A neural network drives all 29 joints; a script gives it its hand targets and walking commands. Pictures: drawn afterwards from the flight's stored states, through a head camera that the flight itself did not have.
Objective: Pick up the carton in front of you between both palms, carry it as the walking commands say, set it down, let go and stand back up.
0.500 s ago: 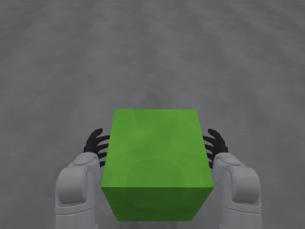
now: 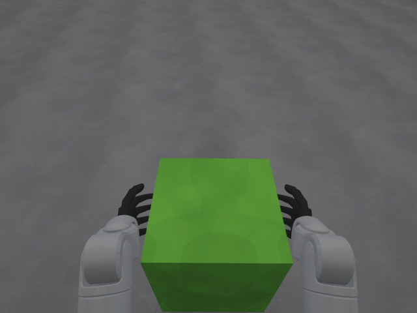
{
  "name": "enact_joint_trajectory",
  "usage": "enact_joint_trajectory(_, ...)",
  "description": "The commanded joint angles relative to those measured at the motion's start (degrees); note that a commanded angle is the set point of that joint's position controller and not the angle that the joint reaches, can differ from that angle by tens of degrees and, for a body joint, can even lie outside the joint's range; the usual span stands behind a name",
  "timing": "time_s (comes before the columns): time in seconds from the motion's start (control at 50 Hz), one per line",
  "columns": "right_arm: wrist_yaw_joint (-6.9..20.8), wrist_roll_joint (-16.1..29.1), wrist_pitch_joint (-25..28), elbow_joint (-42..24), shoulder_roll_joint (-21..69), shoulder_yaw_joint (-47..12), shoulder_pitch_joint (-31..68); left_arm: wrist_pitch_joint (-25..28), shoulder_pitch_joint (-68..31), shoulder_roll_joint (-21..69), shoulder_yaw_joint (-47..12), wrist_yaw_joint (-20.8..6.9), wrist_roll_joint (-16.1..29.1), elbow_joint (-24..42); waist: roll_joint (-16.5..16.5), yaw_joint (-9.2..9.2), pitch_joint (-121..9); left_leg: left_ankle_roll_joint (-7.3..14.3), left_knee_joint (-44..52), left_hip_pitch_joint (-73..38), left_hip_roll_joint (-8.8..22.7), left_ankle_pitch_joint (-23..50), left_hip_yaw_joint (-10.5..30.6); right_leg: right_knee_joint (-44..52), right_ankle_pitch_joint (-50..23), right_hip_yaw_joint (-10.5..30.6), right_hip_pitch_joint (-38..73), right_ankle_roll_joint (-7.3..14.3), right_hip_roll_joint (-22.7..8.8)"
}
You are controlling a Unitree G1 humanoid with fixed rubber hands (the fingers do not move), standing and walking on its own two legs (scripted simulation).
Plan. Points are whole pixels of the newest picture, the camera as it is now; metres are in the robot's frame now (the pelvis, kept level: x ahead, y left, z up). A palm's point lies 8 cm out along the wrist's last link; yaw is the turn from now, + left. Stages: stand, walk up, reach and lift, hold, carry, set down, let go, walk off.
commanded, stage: carry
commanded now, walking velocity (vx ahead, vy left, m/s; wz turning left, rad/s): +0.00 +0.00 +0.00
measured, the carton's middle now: (213, 237) +0.28 +0.00 +0.00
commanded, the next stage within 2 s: hold in 0.90 s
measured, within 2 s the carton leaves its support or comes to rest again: neither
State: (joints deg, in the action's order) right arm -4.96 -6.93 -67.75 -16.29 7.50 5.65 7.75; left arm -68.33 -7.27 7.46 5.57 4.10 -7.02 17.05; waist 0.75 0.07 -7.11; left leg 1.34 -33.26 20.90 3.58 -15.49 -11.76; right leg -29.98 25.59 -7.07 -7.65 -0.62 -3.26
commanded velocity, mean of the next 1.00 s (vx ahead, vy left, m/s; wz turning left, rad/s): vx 0.00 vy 0.00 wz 0.00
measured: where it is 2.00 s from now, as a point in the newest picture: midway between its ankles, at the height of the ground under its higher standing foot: outside the picture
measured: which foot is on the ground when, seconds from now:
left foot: down 0.00-1.00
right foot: down 0.00-1.00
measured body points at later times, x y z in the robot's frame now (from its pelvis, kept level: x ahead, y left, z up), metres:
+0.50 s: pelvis -0.04 +0.00 +0.00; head -0.07 +0.00 +0.45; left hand +0.24 +0.15 +0.04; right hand +0.24 -0.16 +0.04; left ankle +0.02 +0.10 -0.73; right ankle -0.11 -0.10 -0.73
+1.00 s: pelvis -0.06 -0.01 +0.01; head -0.07 +0.00 +0.46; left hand +0.23 +0.14 +0.03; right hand +0.23 -0.16 +0.04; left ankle +0.02 +0.11 -0.73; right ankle -0.11 -0.11 -0.73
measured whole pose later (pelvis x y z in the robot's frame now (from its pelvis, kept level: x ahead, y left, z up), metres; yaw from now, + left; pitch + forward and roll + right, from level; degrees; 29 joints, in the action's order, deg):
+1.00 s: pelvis -0.06 -0.01 +0.01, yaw -2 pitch -3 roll +1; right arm -0.7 -13.3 -39.9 9.1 7.9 8.6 10.8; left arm -42.2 -9.0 7.6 8.1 1.3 -13.2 -5.3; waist 2.0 -0.6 1.2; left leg 0.6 -23.5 14.6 2.0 -6.0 -5.1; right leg -26.4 18.8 -3.5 -4.5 1.3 -0.5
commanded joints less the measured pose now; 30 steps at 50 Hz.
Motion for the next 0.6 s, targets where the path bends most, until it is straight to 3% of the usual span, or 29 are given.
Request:
enact_joint_trajectory(0.0, 15.40, 21.93, 1.53, -2.07, 53.82, -41.85, 24.50, 2.04, -24.99, 52.92, -41.33, -14.95, 21.70, 2.22, 0.77, -0.10, -12.39, 0.88, 0.66, -12.27, 5.98, 27.73, 5.96, 2.28, -35.95, 3.23, -1.27, 0.66, -6.57)
enact_joint_trajectory(0.14, 15.52, 19.03, 6.88, 1.17, 51.09, -40.44, 24.15, 7.38, -24.79, 50.39, -40.29, -14.78, 19.07, -0.99, -0.19, -0.06, -10.56, 0.85, 2.75, -12.13, 6.35, 23.89, 6.66, 4.08, -26.43, 3.78, -3.03, 1.22, -5.92)
enact_joint_trajectory(0.3, 15.02, 13.71, 13.78, 7.70, 46.55, -34.99, 22.99, 14.21, -23.38, 46.20, -34.84, -14.08, 13.42, -7.68, -0.30, 0.06, -8.41, 0.35, 5.22, -11.08, 6.40, 17.66, 7.14, 6.08, -18.69, 4.46, -5.37, 1.66, -5.64)
enact_joint_trajectory(0.58, 16.08, 5.10, 30.26, 25.29, 49.27, -23.56, 30.87, 30.82, -31.41, 49.16, -23.96, -14.74, 4.81, -24.88, -0.83, -0.02, -9.99, 0.39, 7.13, -11.38, 6.58, 13.44, 7.75, 6.69, -12.63, 5.45, -7.28, 2.68, -5.13)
